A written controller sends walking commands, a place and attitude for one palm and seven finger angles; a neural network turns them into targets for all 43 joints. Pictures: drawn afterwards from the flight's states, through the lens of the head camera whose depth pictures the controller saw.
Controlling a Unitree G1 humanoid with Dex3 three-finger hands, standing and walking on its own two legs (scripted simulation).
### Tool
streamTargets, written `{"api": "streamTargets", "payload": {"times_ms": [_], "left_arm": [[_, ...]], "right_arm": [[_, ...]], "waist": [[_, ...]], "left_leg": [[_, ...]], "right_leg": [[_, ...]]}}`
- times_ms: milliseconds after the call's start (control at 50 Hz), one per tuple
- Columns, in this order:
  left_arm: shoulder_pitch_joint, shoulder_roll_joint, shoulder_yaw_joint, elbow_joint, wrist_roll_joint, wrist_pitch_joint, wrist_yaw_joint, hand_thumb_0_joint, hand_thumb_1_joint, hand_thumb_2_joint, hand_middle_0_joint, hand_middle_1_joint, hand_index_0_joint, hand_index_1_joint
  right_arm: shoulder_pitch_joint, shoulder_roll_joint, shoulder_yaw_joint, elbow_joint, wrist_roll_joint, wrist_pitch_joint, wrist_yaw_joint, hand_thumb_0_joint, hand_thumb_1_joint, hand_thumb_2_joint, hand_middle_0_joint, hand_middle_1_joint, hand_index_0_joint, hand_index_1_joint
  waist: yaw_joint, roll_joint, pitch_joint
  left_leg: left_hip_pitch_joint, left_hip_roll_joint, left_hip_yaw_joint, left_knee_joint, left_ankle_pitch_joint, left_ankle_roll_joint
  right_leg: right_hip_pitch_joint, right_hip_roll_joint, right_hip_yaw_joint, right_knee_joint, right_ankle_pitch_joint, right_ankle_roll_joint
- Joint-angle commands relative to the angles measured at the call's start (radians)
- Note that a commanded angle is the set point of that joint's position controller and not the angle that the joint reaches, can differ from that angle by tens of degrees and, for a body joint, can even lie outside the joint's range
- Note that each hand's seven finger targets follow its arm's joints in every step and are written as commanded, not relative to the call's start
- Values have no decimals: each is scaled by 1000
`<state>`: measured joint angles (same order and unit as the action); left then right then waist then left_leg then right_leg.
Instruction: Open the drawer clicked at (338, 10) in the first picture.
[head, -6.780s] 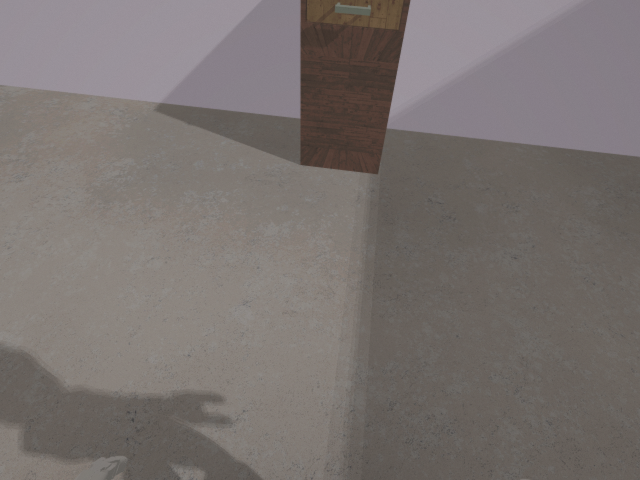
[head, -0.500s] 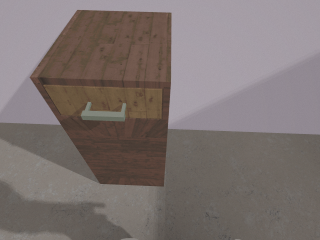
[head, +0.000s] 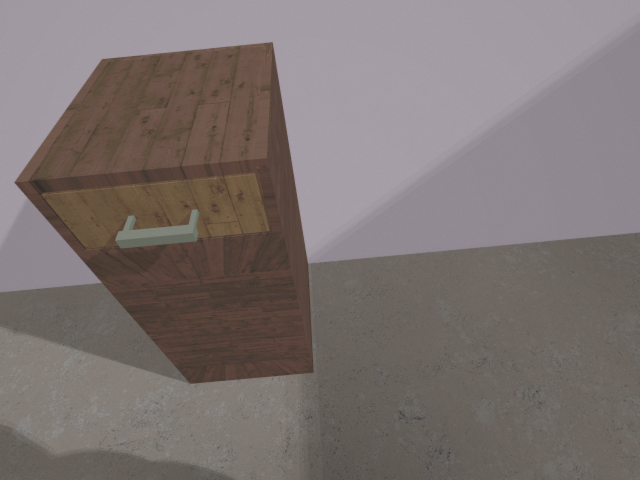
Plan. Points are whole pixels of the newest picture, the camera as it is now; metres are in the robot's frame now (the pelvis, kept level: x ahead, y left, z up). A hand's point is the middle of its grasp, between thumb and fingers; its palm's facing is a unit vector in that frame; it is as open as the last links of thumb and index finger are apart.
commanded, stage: come to a stop and stand still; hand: left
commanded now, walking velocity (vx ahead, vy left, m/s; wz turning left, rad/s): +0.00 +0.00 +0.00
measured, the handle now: (160, 227) +0.51 +0.30 +0.00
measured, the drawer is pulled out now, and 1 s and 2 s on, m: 0.00 0.00 0.00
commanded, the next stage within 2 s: look again from close up in 0.56 s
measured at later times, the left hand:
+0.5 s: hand out of the picture -0.04 +0.12 -0.17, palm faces +0.10 -0.98 -0.19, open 7.3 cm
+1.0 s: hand out of the picture -0.04 +0.19 -0.17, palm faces +0.06 -0.98 -0.20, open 7.3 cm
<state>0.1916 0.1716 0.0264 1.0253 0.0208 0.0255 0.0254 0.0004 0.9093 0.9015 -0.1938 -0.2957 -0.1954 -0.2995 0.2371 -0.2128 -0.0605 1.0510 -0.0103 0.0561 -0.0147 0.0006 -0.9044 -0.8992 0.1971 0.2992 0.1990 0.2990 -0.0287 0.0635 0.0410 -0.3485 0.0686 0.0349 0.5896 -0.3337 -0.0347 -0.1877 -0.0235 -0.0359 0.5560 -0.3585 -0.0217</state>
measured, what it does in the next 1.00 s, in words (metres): steps on the spot: left foot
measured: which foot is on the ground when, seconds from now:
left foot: up 0.00-0.26, down 0.28-1.00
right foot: down 0.00-1.00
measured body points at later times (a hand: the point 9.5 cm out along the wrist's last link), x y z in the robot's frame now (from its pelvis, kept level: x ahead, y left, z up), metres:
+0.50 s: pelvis -0.03 -0.04 +0.01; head -0.02 -0.05 +0.46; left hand -0.05 +0.18 -0.15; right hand -0.02 -0.26 -0.16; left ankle -0.07 +0.11 -0.73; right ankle -0.03 -0.10 -0.73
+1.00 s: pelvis -0.04 +0.02 +0.00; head -0.06 +0.02 +0.45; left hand -0.04 +0.24 -0.15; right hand -0.05 -0.19 -0.16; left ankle -0.07 +0.10 -0.73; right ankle -0.03 -0.10 -0.73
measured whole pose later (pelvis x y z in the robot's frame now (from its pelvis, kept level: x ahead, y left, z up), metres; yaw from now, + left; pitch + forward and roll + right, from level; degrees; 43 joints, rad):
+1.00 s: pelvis -0.04 +0.02 +0.00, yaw +1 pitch -1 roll +0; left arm 0.29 0.15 0.00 1.10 0.01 -0.02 0.04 0.01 0.91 0.90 -0.20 -0.30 -0.20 -0.30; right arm 0.36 -0.12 0.02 1.08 -0.02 -0.03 -0.03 0.01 -0.91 -0.90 0.20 0.30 0.20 0.30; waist 0.00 0.02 -0.02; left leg -0.17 -0.02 0.06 0.49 -0.31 0.05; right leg -0.22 -0.02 -0.06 0.49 -0.25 0.00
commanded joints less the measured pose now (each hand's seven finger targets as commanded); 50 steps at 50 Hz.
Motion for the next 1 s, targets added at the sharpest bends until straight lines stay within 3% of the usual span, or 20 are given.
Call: {"api": "streamTargets", "payload": {"times_ms": [0, 20, 60, 160, 220, 260, 300, 340, 380, 480, 620, 640, 660, 680, 700, 720, 760, 800, 860, 980], "left_arm": [[-14, 152, 29, -47, 3, -23, 13, 0, 900, 900, -200, -300, -200, -300], [-30, 134, 24, -50, 0, -23, 11, 0, 900, 900, -200, -300, -200, -300], [-5, 120, 23, -45, -3, -32, 7, 0, 900, 900, -200, -300, -200, -300], [87, 116, 25, 4, -5, -40, 12, 0, 900, 900, -200, -300, -200, -300], [83, 99, 19, 26, -18, -41, 15, 0, 900, 900, -200, -300, -200, -300], [103, 63, 10, 39, -26, -43, 12, 0, 900, 900, -200, -300, -200, -300], [99, 66, 11, 50, -20, -42, 14, 0, 900, 900, -200, -300, -200, -300], [91, 83, 11, 69, -23, -41, 13, 0, 900, 900, -200, -300, -200, -300], [97, 86, 9, 80, -22, -42, 12, 0, 900, 900, -200, -300, -200, -300], [120, 70, 3, 101, -16, -36, 11, 0, 900, 900, -200, -300, -200, -300], [156, 51, 3, 105, -16, -41, 11, 0, 900, 900, -200, -300, -200, -300], [256, 96, 10, 120, 2, -80, 55, 0, 900, 900, -200, -300, -200, -300], [255, 117, 15, 80, 4, -90, 55, 0, 900, 900, -200, -300, -200, -300], [220, 98, 9, 68, 1, -92, 48, 0, 900, 900, -200, -300, -200, -300], [182, 99, 9, 61, -3, -90, 41, 0, 900, 900, -200, -300, -200, -300], [159, 97, 6, 41, 0, -86, 34, 0, 900, 900, -200, -300, -200, -300], [140, 70, 0, 34, -3, -76, 28, 0, 900, 900, -200, -300, -200, -300], [141, 29, -10, 35, -10, -65, 22, 0, 900, 900, -200, -300, -200, -300], [162, 27, -15, 43, -10, -56, 16, 0, 900, 900, -200, -300, -200, -300], [171, 33, -21, 49, -8, -46, 10, 0, 900, 900, -200, -300, -200, -300]], "right_arm": [[-12, -34, -2, -51, -9, -10, -1, 0, -900, -900, 200, 300, 200, 300], [22, -29, -2, -21, -7, -12, -1, 0, -900, -900, 200, 300, 200, 300], [57, -16, 4, 1, -2, -23, -1, 0, -900, -900, 200, 300, 200, 300], [40, 0, 17, 8, -1, -35, -14, 0, -900, -900, 200, 300, 200, 300], [107, 6, 28, 51, 2, -50, -24, 0, -900, -900, 200, 300, 200, 300], [107, -26, 32, 68, -2, -64, -32, 0, -900, -900, 200, 300, 200, 300], [105, -29, 34, 76, -2, -59, -38, 0, -900, -900, 200, 300, 200, 300], [94, -7, 41, 87, -1, -58, -37, 0, -900, -900, 200, 300, 200, 300], [94, -3, 42, 86, 0, -54, -37, 0, -900, -900, 200, 300, 200, 300], [108, 5, 46, 89, -4, -46, -33, 0, -900, -900, 200, 300, 200, 300], [136, 10, 50, 90, -5, -55, -32, 0, -900, -900, 200, 300, 200, 300], [26, -27, 37, 26, 5, -77, -18, 0, -900, -900, 200, 300, 200, 300], [114, 18, 39, -18, 5, -62, -22, 0, -900, -900, 200, 300, 200, 300], [113, 21, 37, -16, 6, -63, -20, 0, -900, -900, 200, 300, 200, 300], [124, 51, 44, -23, 9, -63, -15, 0, -900, -900, 200, 300, 200, 300], [137, 52, 44, -20, 6, -65, -12, 0, -900, -900, 200, 300, 200, 300], [182, 40, 49, -11, -3, -75, -10, 0, -900, -900, 200, 300, 200, 300], [196, 12, 48, -9, -11, -88, -12, 0, -900, -900, 200, 300, 200, 300], [159, -6, 57, -10, -12, -96, -20, 0, -900, -900, 200, 300, 200, 300], [165, -24, 60, 1, -8, -103, -24, 0, -900, -900, 200, 300, 200, 300]], "waist": [[12, -324, 85], [2, -285, 93], [2, -225, 73], [41, -171, 14], [21, -109, -46], [37, -39, -73], [35, -68, -50], [33, 14, -48], [30, -21, -27], [27, -81, 97], [27, -65, 67], [76, -199, 89], [13, -152, -21], [6, -33, -48], [-3, -21, -123], [-7, -53, -119], [-16, -120, -70], [-1, -40, 9], [33, 36, 44], [43, -37, 82]], "left_leg": [[-25, 2, -61, 195, -82, 25], [-12, -5, -46, 231, -48, 21], [-12, -13, -28, 222, -33, 14], [36, -2, -21, 23, -55, 4], [206, 4, -45, -209, 165, 16], [265, 69, -84, -199, 373, 43], [243, 66, -55, -177, 300, 36], [229, 56, -48, -205, 301, 31], [203, 47, -40, -221, 226, 25], [182, 29, -34, -240, 127, 30], [189, 27, -37, -255, 133, 36], [17, 0, 44, 11, -7, 0], [33, -20, -50, 98, -60, 30], [47, -12, -45, 114, -50, 41], [85, -1, -33, 66, -34, 44], [112, -20, -15, 4, -13, 38], [171, -18, -27, -109, 69, 42], [127, 39, -98, -183, 139, 69], [35, 61, -143, -251, 169, 89], [17, 58, -154, -310, 100, 96]], "right_leg": [[-174, -236, 233, -362, 51, -115], [-169, -200, 175, -345, 95, -110], [-106, -177, 124, -304, 217, -105], [25, -206, 172, -247, 413, -139], [22, -165, 153, -192, 425, -83], [17, -93, 103, -186, 406, -23], [21, -87, 109, -222, 386, 2], [59, -92, 100, -211, 408, -7], [70, -94, 107, -238, 365, -4], [-29, -87, 133, -331, 96, 0], [-21, -83, 125, -324, 81, -11], [57, -159, 201, -286, 785, 139], [118, -228, 227, -235, 910, 114], [100, -218, 173, -219, 847, 36], [114, -212, 152, -207, 666, -66], [76, -189, 133, -214, 485, -99], [-38, -142, 109, -206, 194, -83], [-93, -74, 80, -168, 72, -47], [-13, -49, 52, -111, 157, -30], [-8, -51, 44, -104, 163, -16]]}}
